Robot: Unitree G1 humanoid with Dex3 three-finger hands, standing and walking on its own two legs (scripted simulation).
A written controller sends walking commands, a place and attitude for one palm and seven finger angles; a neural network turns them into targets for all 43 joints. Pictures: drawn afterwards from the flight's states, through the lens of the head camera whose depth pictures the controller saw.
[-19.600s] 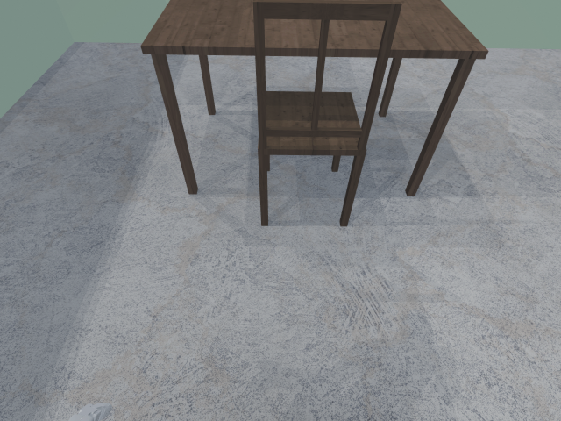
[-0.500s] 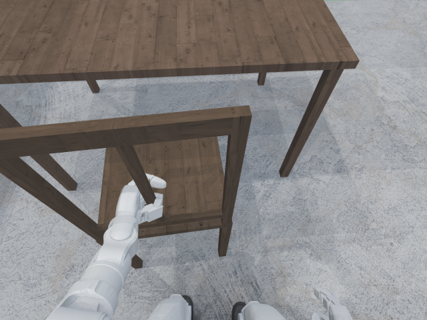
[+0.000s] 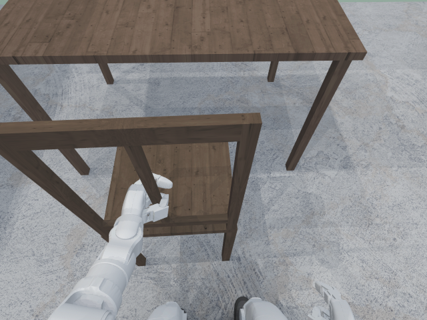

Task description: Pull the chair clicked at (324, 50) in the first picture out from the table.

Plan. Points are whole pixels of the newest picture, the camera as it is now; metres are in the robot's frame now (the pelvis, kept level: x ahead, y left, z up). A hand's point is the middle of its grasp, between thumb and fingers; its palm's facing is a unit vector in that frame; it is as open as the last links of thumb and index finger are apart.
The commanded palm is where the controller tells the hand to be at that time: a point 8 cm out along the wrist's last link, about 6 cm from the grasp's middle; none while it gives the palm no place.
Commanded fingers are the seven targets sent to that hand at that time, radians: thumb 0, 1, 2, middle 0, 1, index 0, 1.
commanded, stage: step backward, pulling the chair out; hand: left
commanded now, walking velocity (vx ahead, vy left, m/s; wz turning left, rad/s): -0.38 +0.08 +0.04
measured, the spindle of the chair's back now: (153, 191) +0.37 +0.13 -0.04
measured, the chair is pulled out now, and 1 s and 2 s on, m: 0.26 0.40 0.60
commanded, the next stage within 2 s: stop walking, hand still on the chair in 1.72 s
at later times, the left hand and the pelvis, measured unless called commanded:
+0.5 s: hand (160, 238) +0.27 +0.11 -0.06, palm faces +0.00 -0.98 -0.19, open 5.3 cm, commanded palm +0.25 +0.16 -0.06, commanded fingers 0.00 0.90 0.90 -0.50 -1.45 -0.50 -1.45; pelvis -0.07 -0.02 +0.00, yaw +0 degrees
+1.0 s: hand (155, 276) +0.20 +0.11 -0.06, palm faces -0.02 -0.98 -0.17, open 5.3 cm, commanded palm +0.17 +0.16 -0.06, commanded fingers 0.00 0.90 0.90 -0.50 -1.45 -0.50 -1.45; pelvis -0.14 +0.00 +0.00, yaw +2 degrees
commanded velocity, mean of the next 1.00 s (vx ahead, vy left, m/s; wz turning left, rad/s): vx -0.38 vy -0.02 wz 0.01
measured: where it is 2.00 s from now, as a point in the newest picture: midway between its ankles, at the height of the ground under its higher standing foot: outside the picture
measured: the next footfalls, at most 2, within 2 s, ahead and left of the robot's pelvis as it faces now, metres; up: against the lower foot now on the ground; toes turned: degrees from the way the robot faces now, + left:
right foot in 0.32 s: +0.03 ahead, -0.12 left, +0.00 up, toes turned +0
left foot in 0.68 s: -0.10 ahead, +0.15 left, +0.00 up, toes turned +2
